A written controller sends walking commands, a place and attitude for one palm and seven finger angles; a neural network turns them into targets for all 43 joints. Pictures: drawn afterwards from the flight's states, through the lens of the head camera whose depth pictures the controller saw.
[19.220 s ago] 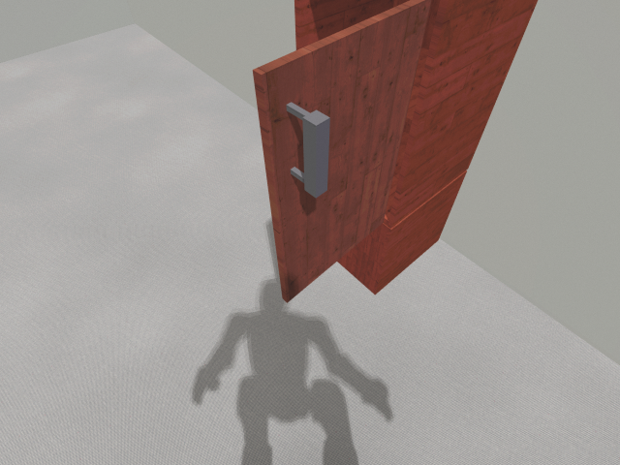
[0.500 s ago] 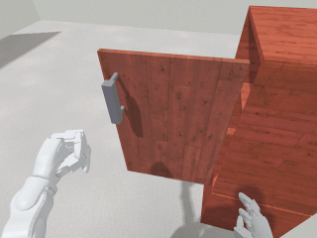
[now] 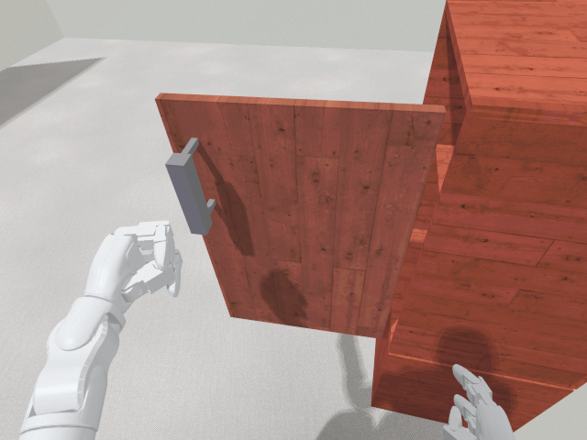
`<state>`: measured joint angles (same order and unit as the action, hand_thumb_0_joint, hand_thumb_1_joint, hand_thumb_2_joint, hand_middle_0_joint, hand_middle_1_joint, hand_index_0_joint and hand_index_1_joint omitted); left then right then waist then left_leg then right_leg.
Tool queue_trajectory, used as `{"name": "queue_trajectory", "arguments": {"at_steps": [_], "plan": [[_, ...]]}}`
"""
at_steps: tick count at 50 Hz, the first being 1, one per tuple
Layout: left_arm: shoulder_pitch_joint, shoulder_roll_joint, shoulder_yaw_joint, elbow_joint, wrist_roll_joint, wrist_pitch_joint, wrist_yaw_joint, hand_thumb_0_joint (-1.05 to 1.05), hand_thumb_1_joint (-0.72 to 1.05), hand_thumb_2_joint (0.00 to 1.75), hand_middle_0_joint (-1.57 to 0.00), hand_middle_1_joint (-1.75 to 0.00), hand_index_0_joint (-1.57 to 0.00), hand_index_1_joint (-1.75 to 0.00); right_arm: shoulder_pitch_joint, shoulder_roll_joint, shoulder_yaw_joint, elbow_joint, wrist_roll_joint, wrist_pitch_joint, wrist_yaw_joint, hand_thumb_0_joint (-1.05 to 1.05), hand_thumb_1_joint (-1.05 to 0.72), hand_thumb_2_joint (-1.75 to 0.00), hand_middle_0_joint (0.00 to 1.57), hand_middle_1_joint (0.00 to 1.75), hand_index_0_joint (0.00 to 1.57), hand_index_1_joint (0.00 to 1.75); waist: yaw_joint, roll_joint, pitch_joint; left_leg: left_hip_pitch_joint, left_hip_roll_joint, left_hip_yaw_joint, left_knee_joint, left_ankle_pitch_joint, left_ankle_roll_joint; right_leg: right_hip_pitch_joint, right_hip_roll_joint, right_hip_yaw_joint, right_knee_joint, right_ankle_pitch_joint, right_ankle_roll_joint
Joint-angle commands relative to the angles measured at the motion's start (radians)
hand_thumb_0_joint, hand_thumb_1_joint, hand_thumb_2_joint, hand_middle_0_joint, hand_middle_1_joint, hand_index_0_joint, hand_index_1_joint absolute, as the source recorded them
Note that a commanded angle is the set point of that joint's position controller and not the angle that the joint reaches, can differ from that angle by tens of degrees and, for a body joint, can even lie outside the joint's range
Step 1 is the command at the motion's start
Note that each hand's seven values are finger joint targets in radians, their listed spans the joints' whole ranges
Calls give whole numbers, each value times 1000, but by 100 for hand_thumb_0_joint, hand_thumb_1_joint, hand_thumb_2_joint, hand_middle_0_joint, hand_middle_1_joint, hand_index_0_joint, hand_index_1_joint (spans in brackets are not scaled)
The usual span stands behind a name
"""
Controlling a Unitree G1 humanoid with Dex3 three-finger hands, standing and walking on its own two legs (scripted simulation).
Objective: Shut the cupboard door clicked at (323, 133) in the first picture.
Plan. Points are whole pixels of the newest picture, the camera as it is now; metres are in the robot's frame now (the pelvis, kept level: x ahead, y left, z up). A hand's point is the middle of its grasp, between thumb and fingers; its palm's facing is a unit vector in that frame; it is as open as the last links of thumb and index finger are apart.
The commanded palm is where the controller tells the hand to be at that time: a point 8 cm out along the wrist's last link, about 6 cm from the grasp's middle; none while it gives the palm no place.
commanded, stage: bring the fist close to the handle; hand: left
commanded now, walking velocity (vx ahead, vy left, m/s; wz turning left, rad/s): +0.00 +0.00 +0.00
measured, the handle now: (197, 186) +0.44 +0.19 +0.13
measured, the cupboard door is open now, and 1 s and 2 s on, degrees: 93 93 76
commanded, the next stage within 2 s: push the door shut along its arc in 0.74 s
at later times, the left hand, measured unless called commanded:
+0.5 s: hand (195, 231) +0.34 +0.16 +0.14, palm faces -0.07 -1.00 -0.04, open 3.1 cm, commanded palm +0.31 +0.21 +0.14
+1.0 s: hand (195, 236) +0.34 +0.16 +0.13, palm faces -0.09 -0.99 -0.07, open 3.1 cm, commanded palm +0.33 +0.21 +0.14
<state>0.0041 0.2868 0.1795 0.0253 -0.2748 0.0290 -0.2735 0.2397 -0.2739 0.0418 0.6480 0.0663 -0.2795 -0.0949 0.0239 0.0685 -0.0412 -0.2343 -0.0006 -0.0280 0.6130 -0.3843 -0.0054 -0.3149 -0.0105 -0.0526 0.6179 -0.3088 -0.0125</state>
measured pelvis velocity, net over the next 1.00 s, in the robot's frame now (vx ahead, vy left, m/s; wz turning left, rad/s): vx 0.00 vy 0.00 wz -0.01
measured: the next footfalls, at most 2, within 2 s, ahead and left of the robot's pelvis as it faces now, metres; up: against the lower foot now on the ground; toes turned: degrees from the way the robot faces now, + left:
none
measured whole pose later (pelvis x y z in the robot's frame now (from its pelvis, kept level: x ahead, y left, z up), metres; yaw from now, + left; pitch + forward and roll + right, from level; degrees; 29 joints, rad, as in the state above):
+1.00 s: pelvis +0.00 +0.00 +0.00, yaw -1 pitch +1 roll +0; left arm -0.25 0.28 0.15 0.29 -0.22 0.00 -0.23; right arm 0.21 -0.25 0.05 0.64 0.06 -0.18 -0.08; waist 0.00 0.05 -0.02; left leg -0.23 -0.01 -0.01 0.58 -0.36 0.00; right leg -0.32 -0.01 -0.04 0.60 -0.29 -0.01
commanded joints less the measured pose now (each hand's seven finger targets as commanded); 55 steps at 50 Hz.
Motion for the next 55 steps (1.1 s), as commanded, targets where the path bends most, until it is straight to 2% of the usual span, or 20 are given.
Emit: {"name": "queue_trajectory", "arguments": {"at_steps": [1,3,4,7,10,13,16,20,23,24,28,30,32,36,40,43,45,50,54,55], "plan": [[-322,195,110,-244,-14,-78,14,0,90,90,-130,-150,-130,-150,-117,-94,-39,-172,-3,-57,-11,0,-90,-90,20,30,20,30,-6,-90,-217,-2,-4,22,-77,314,36,136,-16,14,-75,296,12],[-357,201,137,-250,-15,-107,36,0,90,90,-130,-150,-130,-150,-120,-88,-37,-167,-9,-56,-8,0,-90,-90,20,30,20,30,0,-81,-254,15,-5,24,-73,350,32,154,-15,10,-58,339,12],[-364,240,165,-229,-10,-117,51,0,90,90,-130,-150,-130,-150,-117,-92,-35,-156,-11,-51,-7,0,-90,-90,20,30,20,30,1,-74,-235,4,-3,24,-73,343,31,150,-16,15,-64,328,11],[-417,170,99,-139,0,-125,55,0,90,90,-130,-150,-130,-150,-117,-84,-32,-143,-7,-40,0,0,-90,-90,20,30,20,30,-18,-45,-175,-4,-4,32,-84,301,29,111,-13,17,-77,287,8],[-428,175,75,-8,16,-91,37,0,90,90,-130,-150,-130,-150,-107,-97,-35,-134,2,-20,-1,0,-90,-90,20,30,20,30,-26,-55,-113,-42,-2,33,-94,243,29,88,-15,28,-100,220,5],[-494,152,37,19,17,-63,17,0,90,90,-130,-150,-130,-150,-105,-101,-39,-147,8,-8,-2,0,-90,-90,20,30,20,30,-33,-48,-141,-29,-6,31,-90,249,29,89,-15,24,-97,234,3],[-562,157,47,-17,7,-77,16,0,90,90,-130,-150,-130,-150,-107,-99,-41,-160,4,-3,-1,0,-90,-90,20,30,20,30,-29,-75,-233,-3,-7,31,-84,293,30,128,-15,22,-82,284,3],[-560,209,123,-19,3,-123,48,0,90,90,-130,-150,-130,-150,-99,-96,-42,-155,-9,-2,3,0,-90,-90,20,30,20,30,-12,-103,-289,2,-5,33,-83,336,29,170,-14,25,-69,336,5],[-535,200,122,30,19,-130,61,0,90,90,-130,-150,-130,-150,-94,-94,-41,-150,-7,7,11,0,-90,-90,20,30,20,30,-8,-95,-237,-22,-3,39,-94,336,25,154,-14,21,-68,341,2],[-507,233,149,51,27,-128,66,0,90,90,-130,-150,-130,-150,-93,-99,-46,-148,-8,14,13,0,-90,-90,20,30,20,30,-1,-100,-226,-31,-1,42,-95,328,26,161,-16,27,-75,329,3],[-494,161,75,32,35,-104,52,0,90,90,-130,-150,-130,-150,-96,-91,-45,-170,1,21,21,0,-90,-90,20,30,20,30,-7,-19,-204,-16,-3,47,-101,323,24,132,-14,22,-79,324,-4],[-506,183,90,13,28,-103,47,0,90,90,-130,-150,-130,-150,-95,-97,-48,-171,0,25,17,0,-90,-90,20,30,20,30,-12,-50,-217,-14,0,44,-103,314,25,144,-13,23,-85,312,-1],[-533,151,63,-26,19,-109,43,0,90,90,-130,-150,-130,-150,-98,-94,-48,-178,0,19,14,0,-90,-90,20,30,20,30,-20,-72,-231,6,-1,40,-100,328,29,139,-8,17,-82,328,-1],[-528,160,74,-78,15,-136,55,0,90,90,-130,-150,-130,-150,-96,-91,-48,-169,-5,9,11,0,-90,-90,20,30,20,30,-20,-52,-258,34,2,35,-98,353,27,145,-6,15,-78,346,0],[-517,122,34,-36,30,-129,66,0,90,90,-130,-150,-130,-150,-97,-88,-45,-154,-4,14,14,0,-90,-90,20,30,20,30,-30,-62,-197,23,3,33,-109,316,26,111,-5,10,-87,299,0],[-505,134,40,0,37,-103,64,0,90,90,-130,-150,-130,-150,-100,-93,-43,-154,0,24,15,0,-90,-90,20,30,20,30,-26,-59,-168,6,1,29,-116,289,24,103,-6,7,-93,269,-3],[-583,154,39,35,40,-94,58,0,90,90,-130,-150,-130,-150,-102,-100,-40,-146,0,37,10,0,-90,-90,20,30,20,30,-47,-86,-139,-4,1,30,-116,253,30,83,-8,14,-106,233,1],[-721,194,60,21,33,-123,38,0,90,90,-130,-150,-130,-150,-102,-97,-39,-150,-7,44,3,0,-90,-90,20,30,20,30,-45,-40,-260,51,-1,26,-101,320,30,124,-8,21,-83,296,-7],[-757,220,81,145,27,-135,10,0,90,90,-130,-150,-130,-150,-78,-108,-40,-129,-9,55,-1,0,-90,-90,20,30,20,30,-55,-85,-258,35,1,25,-95,341,29,128,-6,19,-78,329,-8],[-754,183,48,177,27,-131,-2,0,90,90,-130,-150,-130,-150,-80,-104,-37,-134,-5,58,3,0,-90,-90,20,30,20,30,-56,-66,-235,22,-1,26,-100,330,26,113,-8,16,-76,318,-10]]}}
